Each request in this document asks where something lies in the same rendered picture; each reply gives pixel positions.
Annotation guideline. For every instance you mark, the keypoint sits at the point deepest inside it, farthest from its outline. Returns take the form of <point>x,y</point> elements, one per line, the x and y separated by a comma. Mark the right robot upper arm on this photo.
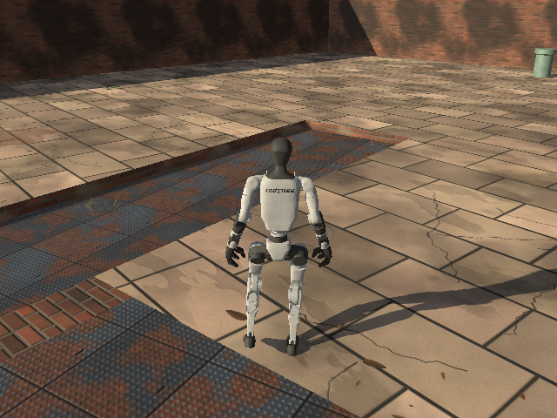
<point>311,198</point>

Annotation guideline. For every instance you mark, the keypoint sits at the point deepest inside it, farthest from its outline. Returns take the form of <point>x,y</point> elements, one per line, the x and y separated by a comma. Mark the left robot forearm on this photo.
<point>237,231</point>

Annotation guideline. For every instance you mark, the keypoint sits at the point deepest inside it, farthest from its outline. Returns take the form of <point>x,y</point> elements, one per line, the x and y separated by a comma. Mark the right robot forearm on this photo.
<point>321,234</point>

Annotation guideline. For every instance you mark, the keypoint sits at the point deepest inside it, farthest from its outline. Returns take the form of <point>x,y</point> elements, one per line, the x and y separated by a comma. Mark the robot right hand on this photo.
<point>327,253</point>

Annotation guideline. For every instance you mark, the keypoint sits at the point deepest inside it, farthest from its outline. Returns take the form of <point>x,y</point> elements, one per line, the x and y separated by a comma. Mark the robot left hand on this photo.
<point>229,254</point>

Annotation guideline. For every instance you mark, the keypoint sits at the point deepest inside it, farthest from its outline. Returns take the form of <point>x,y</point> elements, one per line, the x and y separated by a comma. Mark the left robot foot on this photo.
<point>249,340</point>

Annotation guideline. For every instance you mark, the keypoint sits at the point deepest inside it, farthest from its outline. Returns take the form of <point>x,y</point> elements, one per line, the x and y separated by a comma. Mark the left robot upper arm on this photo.
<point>251,184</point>

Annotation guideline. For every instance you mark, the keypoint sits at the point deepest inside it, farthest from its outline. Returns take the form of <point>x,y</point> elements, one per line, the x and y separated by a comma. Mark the left robot shin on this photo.
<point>251,307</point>

